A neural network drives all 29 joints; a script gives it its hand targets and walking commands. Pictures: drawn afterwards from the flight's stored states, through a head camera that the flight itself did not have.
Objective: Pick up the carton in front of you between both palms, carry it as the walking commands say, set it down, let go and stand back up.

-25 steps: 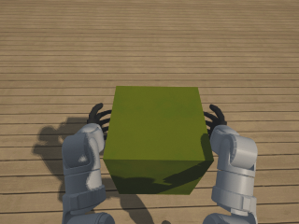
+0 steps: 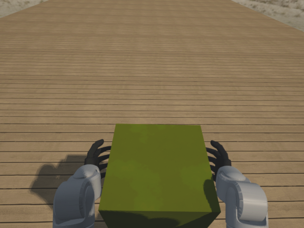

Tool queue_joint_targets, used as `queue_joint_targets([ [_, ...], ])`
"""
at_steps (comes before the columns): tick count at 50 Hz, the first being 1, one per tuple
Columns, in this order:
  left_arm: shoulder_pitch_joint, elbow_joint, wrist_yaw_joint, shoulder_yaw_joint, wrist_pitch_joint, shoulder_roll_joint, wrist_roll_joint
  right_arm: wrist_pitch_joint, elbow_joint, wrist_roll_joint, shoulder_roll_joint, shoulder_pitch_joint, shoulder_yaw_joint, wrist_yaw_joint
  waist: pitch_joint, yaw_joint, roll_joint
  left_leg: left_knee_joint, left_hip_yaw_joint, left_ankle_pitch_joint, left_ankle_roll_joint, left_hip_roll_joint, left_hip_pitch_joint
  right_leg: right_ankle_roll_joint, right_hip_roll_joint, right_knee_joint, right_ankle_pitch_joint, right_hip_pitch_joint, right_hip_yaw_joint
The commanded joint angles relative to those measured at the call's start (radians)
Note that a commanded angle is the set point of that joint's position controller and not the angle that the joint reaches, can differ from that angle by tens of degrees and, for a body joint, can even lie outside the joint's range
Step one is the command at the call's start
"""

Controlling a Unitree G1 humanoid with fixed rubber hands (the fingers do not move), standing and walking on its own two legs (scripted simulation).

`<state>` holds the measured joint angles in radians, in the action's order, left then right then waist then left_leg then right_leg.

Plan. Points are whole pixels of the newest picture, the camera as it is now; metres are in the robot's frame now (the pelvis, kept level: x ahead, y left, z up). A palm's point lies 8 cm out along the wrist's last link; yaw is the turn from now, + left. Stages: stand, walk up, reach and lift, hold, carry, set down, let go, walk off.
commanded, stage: carry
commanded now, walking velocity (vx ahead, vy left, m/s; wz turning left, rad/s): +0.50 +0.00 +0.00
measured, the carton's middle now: (156, 185) +0.25 +0.00 +0.04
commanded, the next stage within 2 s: none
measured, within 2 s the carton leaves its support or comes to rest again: neither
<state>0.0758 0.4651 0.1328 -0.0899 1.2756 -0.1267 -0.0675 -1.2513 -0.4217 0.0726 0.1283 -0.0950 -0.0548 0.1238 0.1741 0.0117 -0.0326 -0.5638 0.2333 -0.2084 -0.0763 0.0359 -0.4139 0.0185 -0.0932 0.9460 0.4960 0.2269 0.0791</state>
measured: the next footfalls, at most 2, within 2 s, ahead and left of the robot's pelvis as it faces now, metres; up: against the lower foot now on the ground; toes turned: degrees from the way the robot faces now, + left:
right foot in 0.34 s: +0.36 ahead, -0.13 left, +0.00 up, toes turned -10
left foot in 0.74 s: +0.60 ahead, +0.09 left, +0.00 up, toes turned -15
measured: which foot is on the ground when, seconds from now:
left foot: down 0.00-0.36, up 0.38-0.72, down 0.74-1.00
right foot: up 0.00-0.32, down 0.34-0.78, up 0.80-0.90, down 0.92-1.00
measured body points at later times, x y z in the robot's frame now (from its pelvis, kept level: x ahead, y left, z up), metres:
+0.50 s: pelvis +0.29 -0.05 +0.02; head +0.29 -0.06 +0.47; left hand +0.54 +0.12 +0.09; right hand +0.56 -0.18 +0.08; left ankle +0.20 +0.07 -0.64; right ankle +0.32 -0.13 -0.73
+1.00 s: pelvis +0.53 -0.01 +0.01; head +0.52 +0.00 +0.46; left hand +0.79 +0.14 +0.10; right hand +0.79 -0.16 +0.10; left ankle +0.56 +0.08 -0.73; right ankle +0.46 -0.13 -0.73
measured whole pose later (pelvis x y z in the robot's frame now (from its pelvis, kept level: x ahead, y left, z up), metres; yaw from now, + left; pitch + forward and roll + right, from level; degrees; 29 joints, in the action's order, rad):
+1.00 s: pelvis +0.53 -0.01 +0.01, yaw +0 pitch +3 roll +1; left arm 0.08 0.47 0.12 -0.07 1.24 -0.13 -0.08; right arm -1.22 -0.46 0.06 0.13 -0.07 -0.07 0.12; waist 0.10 0.01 -0.03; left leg -0.44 0.23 -0.18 -0.06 0.03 -0.32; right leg 0.03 -0.08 0.46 0.32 0.17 0.11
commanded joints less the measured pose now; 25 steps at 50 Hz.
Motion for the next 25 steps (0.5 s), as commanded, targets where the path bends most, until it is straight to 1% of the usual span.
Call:
queue_joint_targets([
  [1,0.455,0.056,-0.19,0.677,0.003,-0.801,0.339,-0.013,-0.077,-0.342,0.827,-0.399,0.621,-0.168,0.141,0.014,0.11,0.332,-0.581,0.045,-0.138,0.357,0.476,-0.032,-0.027,0.263,-0.045,0.487,-0.073],
  [2,0.445,0.039,-0.194,0.677,-0.008,-0.837,0.334,-0.006,-0.084,-0.351,0.862,-0.426,0.641,-0.173,0.13,0.007,0.065,0.359,-0.497,0.017,-0.101,0.334,0.413,-0.036,-0.054,0.169,-0.112,0.453,-0.085],
  [3,0.445,0.035,-0.195,0.681,-0.019,-0.861,0.33,0.003,-0.09,-0.361,0.884,-0.45,0.659,-0.178,0.127,0.003,0.08,0.386,-0.416,-0.023,-0.071,0.308,0.365,-0.034,-0.049,0.079,-0.152,0.406,-0.064],
  [4,0.445,0.03,-0.194,0.683,-0.029,-0.874,0.325,0.01,-0.091,-0.368,0.894,-0.46,0.671,-0.182,0.121,0.003,0.111,0.408,-0.359,-0.04,-0.06,0.287,0.344,-0.029,-0.035,0.008,-0.178,0.375,-0.036],
  [5,0.439,0.028,-0.191,0.683,-0.038,-0.879,0.318,0.017,-0.09,-0.373,0.894,-0.457,0.676,-0.185,0.112,0.002,0.134,0.427,-0.317,-0.053,-0.058,0.274,0.332,-0.021,-0.028,-0.059,-0.202,0.358,-0.016],
  [7,0.42,0.028,-0.183,0.679,-0.049,-0.878,0.303,0.026,-0.091,-0.377,0.882,-0.446,0.68,-0.189,0.095,0.0,0.149,0.445,-0.251,-0.054,-0.06,0.252,0.322,-0.01,-0.017,-0.216,-0.251,0.328,0.017],
  [9,0.401,0.037,-0.175,0.677,-0.051,-0.866,0.297,0.027,-0.095,-0.374,0.863,-0.424,0.676,-0.188,0.078,0.003,0.163,0.434,-0.197,-0.005,-0.051,0.232,0.337,-0.004,0.003,-0.333,-0.313,0.308,0.06],
  [12,0.382,0.047,-0.172,0.675,-0.043,-0.835,0.299,0.021,-0.086,-0.353,0.833,-0.377,0.657,-0.183,0.054,0.009,0.175,0.411,-0.158,0.066,-0.034,0.222,0.369,-0.002,0.017,-0.426,-0.411,0.27,0.104],
  [14,0.382,0.048,-0.174,0.673,-0.037,-0.813,0.306,0.015,-0.078,-0.337,0.814,-0.368,0.646,-0.18,0.032,0.008,0.179,0.369,-0.133,0.086,-0.018,0.217,0.38,-0.008,0.019,-0.469,-0.417,0.225,0.129],
  [15,0.381,0.044,-0.176,0.671,-0.035,-0.804,0.308,0.012,-0.075,-0.33,0.806,-0.371,0.643,-0.178,0.028,0.0,0.169,0.316,-0.108,0.104,-0.005,0.205,0.365,-0.012,0.033,-0.5,-0.408,0.161,0.154],
  [16,0.372,0.035,-0.177,0.665,-0.033,-0.793,0.309,0.009,-0.071,-0.323,0.799,-0.37,0.641,-0.175,0.042,-0.01,0.146,0.215,-0.069,0.178,0.014,0.178,0.329,-0.018,0.062,-0.516,-0.368,0.054,0.189],
  [17,0.372,0.024,-0.178,0.659,-0.032,-0.787,0.309,0.006,-0.061,-0.317,0.789,-0.351,0.638,-0.172,0.086,-0.015,0.113,0.051,-0.016,0.249,0.042,0.144,0.242,-0.034,0.06,-0.505,-0.31,-0.118,0.176],
  [18,0.347,0.0,-0.179,0.65,-0.033,-0.778,0.301,0.0,-0.069,-0.314,0.771,-0.362,0.638,-0.17,0.124,-0.041,-0.048,-0.203,0.018,0.151,0.095,0.07,0.077,-0.083,-0.107,-0.62,-0.171,-0.255,-0.113],
  [19,0.352,-0.019,-0.182,0.644,-0.04,-0.78,0.296,-0.003,-0.087,-0.317,0.775,-0.39,0.651,-0.17,0.183,-0.045,-0.288,-0.464,-0.037,-0.122,0.123,-0.024,-0.182,-0.214,-0.307,-0.707,-0.156,-0.446,-0.491],
  [20,0.349,-0.01,-0.187,0.652,-0.046,-0.813,0.31,0.002,-0.089,-0.331,0.805,-0.402,0.669,-0.175,0.17,-0.04,-0.264,-0.604,-0.145,-0.295,0.099,-0.012,-0.302,-0.25,-0.344,-0.727,-0.326,-0.455,-0.559],
  [21,0.365,0.006,-0.195,0.666,-0.055,-0.854,0.322,0.013,-0.08,-0.339,0.847,-0.41,0.679,-0.181,0.175,-0.037,-0.17,-0.667,-0.197,-0.285,0.073,0.034,-0.32,-0.237,-0.322,-0.687,-0.446,-0.424,-0.461],
  [22,0.384,0.019,-0.202,0.682,-0.067,-0.895,0.331,0.026,-0.073,-0.341,0.888,-0.405,0.684,-0.186,0.191,-0.035,-0.076,-0.651,-0.217,-0.221,0.062,0.068,-0.314,-0.212,-0.304,-0.678,-0.47,-0.389,-0.387],
  [23,0.408,0.039,-0.208,0.698,-0.08,-0.926,0.342,0.042,-0.073,-0.341,0.924,-0.399,0.689,-0.19,0.182,-0.031,-0.031,-0.591,-0.228,-0.159,0.06,0.096,-0.287,-0.18,-0.285,-0.702,-0.451,-0.332,-0.32],
  [24,0.426,0.055,-0.213,0.714,-0.09,-0.945,0.353,0.056,-0.076,-0.337,0.948,-0.392,0.692,-0.192,0.18,-0.028,-0.033,-0.52,-0.223,-0.11,0.064,0.105,-0.246,-0.15,-0.264,-0.73,-0.412,-0.288,-0.251],
  [25,0.429,0.065,-0.217,0.725,-0.099,-0.954,0.361,0.068,-0.078,-0.327,0.959,-0.379,0.694,-0.19,0.177,-0.028,-0.058,-0.462,-0.196,-0.082,0.07,0.091,-0.22,-0.138,-0.245,-0.749,-0.391,-0.269,-0.201],
])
